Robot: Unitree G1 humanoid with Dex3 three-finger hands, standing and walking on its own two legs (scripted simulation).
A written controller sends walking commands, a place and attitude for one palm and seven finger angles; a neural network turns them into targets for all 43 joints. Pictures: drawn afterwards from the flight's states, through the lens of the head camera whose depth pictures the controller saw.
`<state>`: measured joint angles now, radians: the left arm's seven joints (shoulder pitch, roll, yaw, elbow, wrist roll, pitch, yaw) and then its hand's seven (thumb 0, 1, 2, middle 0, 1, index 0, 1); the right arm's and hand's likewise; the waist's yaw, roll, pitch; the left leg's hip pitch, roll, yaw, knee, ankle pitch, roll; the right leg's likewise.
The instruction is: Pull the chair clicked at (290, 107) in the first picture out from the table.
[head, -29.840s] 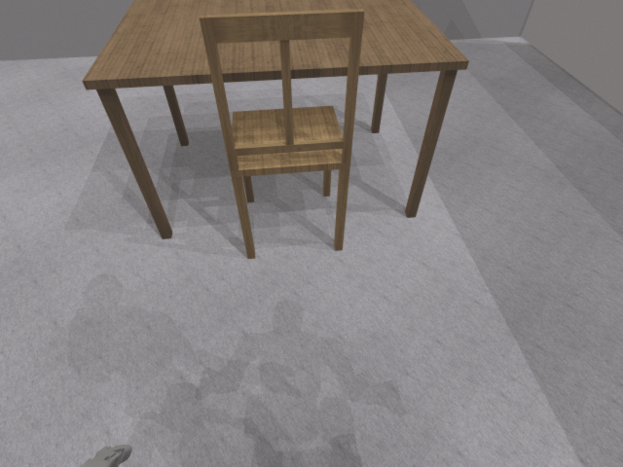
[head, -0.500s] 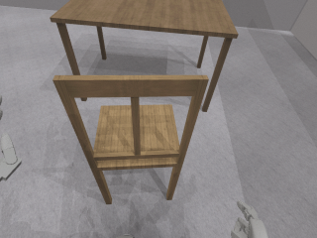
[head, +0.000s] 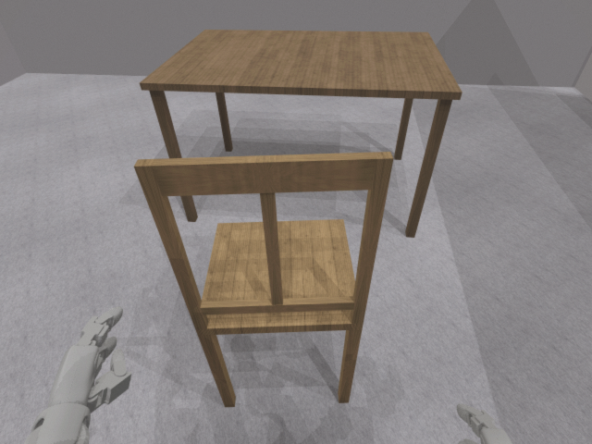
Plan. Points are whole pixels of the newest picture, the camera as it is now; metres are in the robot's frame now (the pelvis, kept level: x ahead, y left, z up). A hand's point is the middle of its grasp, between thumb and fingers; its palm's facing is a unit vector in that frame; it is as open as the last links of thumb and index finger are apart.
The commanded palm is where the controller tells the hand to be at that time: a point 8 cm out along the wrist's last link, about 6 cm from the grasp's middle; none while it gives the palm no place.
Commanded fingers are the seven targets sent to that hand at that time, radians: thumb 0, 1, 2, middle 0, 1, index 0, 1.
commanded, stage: let the arm hang, fingers relaxed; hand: left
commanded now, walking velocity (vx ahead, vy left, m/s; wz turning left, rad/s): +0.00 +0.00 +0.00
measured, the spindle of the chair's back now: (273, 254) +0.49 +0.08 -0.04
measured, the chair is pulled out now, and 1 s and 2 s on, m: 0.69 0.69 0.69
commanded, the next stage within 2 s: look to check the result in 0.98 s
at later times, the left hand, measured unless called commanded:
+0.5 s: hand out of the picture -0.08 +0.18 -0.14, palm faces +0.04 -0.96 -0.28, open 7.3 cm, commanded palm none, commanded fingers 0.00 0.90 0.90 -0.20 -0.30 -0.20 -0.30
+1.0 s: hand out of the picture +0.00 +0.13 -0.15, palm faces +0.06 -0.98 -0.19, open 7.3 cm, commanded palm none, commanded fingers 0.00 0.90 0.90 -0.20 -0.30 -0.20 -0.30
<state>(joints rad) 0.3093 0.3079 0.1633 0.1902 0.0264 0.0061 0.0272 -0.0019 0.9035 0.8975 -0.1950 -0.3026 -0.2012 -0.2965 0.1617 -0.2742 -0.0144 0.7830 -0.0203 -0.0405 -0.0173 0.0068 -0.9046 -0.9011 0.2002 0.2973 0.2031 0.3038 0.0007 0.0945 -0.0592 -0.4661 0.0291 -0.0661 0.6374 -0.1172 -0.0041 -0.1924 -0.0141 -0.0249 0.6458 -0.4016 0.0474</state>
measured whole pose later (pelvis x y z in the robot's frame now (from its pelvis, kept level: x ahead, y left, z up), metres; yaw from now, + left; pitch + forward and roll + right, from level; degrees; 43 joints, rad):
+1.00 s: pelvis +0.01 -0.03 +0.02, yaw +2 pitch -2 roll -1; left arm 0.33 0.14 -0.02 1.04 0.00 0.01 0.03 0.01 0.92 0.90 -0.20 -0.30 -0.21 -0.30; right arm 0.26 -0.17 0.00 1.06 -0.02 0.02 -0.04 0.00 -0.93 -0.90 0.20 0.30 0.20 0.30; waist 0.00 0.03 0.07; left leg -0.29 0.01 -0.09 0.48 -0.15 -0.03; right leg -0.09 0.03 -0.03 0.46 -0.33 -0.03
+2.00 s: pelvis +0.03 -0.03 +0.02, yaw +2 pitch -2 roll +0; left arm 0.35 0.13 -0.01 1.06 0.00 0.00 0.04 0.00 0.91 0.90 -0.20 -0.30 -0.20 -0.30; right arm 0.29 -0.14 0.01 1.09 -0.01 0.01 -0.05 0.01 -0.92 -0.90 0.20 0.30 0.20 0.30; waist 0.00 0.01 0.07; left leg -0.27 0.00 -0.07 0.47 -0.17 -0.03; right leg -0.07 0.02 -0.02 0.45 -0.35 -0.03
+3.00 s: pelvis +0.03 -0.03 +0.02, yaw +2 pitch -2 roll +0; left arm 0.35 0.13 -0.01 1.05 0.00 0.00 0.04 0.00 0.91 0.90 -0.20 -0.30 -0.20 -0.30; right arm 0.28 -0.14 0.01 1.10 -0.01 0.01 -0.05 0.01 -0.92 -0.90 0.20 0.30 0.20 0.30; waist 0.01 0.00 0.08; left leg -0.26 0.00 -0.08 0.47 -0.17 -0.03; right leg -0.06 0.02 -0.02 0.44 -0.35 -0.03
